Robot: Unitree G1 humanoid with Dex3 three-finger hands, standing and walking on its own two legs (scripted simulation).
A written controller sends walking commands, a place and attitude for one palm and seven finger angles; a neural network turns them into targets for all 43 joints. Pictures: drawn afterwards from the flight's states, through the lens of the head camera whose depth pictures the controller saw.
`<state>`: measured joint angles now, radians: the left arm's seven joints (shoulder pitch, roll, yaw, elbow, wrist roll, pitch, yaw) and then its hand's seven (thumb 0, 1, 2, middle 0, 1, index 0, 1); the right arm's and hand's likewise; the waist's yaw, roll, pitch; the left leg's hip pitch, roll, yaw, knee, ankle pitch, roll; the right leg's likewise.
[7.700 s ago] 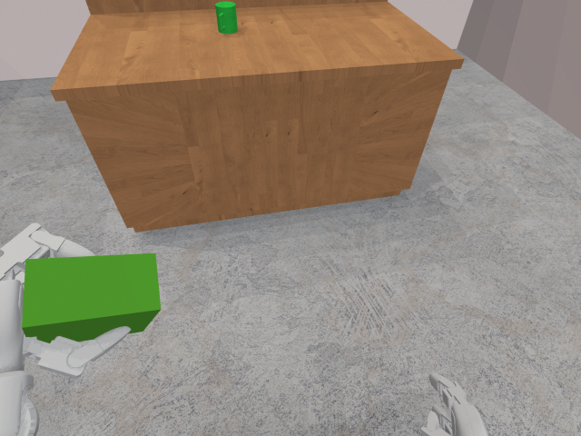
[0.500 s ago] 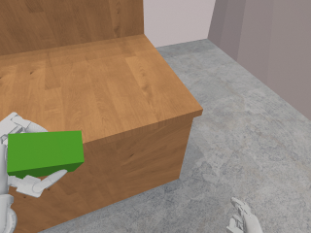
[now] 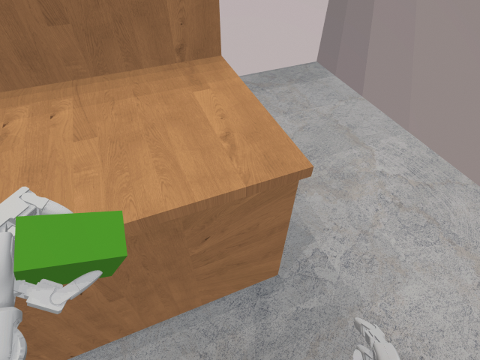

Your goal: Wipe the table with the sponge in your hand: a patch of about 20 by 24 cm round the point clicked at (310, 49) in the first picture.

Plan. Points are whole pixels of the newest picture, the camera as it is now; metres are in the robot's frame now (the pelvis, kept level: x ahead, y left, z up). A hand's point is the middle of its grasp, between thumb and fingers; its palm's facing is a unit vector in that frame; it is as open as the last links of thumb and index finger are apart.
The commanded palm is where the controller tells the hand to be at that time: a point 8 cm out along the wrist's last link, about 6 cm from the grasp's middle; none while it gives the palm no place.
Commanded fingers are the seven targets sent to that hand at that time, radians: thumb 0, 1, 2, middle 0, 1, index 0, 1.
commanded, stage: look again from close up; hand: left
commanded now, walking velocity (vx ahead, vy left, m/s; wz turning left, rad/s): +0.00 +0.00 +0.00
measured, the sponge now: (86, 249) +0.22 +0.22 +0.14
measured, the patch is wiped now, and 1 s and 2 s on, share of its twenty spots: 0.00 0.00 0.00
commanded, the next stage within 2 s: shuffle to correct the standing spot in 0.30 s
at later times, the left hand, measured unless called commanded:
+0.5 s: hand (30, 216) +0.25 +0.30 +0.16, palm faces +0.45 -0.83 -0.33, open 10.2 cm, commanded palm +0.19 +0.32 +0.18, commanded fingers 0.00 0.10 1.30 -1.20 -1.60 -1.20 -1.60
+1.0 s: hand (20, 183) +0.31 +0.35 +0.16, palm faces +0.43 -0.83 -0.34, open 10.2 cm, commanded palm +0.26 +0.38 +0.18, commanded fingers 0.00 0.10 1.30 -1.20 -1.60 -1.20 -1.60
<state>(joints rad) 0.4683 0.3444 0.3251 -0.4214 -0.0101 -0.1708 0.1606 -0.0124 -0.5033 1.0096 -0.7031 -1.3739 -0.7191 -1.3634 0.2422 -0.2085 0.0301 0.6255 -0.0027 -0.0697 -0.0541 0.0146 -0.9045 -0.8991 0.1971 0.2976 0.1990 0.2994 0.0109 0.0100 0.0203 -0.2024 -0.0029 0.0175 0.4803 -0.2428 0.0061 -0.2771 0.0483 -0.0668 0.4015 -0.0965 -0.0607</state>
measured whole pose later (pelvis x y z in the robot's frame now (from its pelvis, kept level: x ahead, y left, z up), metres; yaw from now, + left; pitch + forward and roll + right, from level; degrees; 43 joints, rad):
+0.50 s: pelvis +0.04 +0.04 +0.00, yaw +1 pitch -2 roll -1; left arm 0.33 0.36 0.38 -0.38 -0.03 -0.26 0.09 -0.01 -0.50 1.01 -0.70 -1.37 -0.72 -1.36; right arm 0.25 -0.18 0.04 0.59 -0.01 -0.20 -0.01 0.02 -0.90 -0.90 0.20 0.30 0.20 0.30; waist 0.06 -0.06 0.06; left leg -0.15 -0.05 0.01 0.48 -0.30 0.06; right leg -0.25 0.01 -0.05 0.45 -0.17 -0.02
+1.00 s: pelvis +0.10 +0.10 -0.03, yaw +0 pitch -4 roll -1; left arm 0.38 0.38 0.41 -0.61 -0.02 -0.28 0.11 -0.01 -0.50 1.01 -0.70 -1.37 -0.72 -1.36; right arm 0.17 -0.20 -0.02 0.59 0.00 -0.11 0.01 0.01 -0.90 -0.90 0.20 0.30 0.20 0.30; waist 0.07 -0.09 0.14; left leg -0.35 -0.03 -0.02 0.79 -0.37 0.03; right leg -0.36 -0.04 0.02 1.00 -0.50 0.00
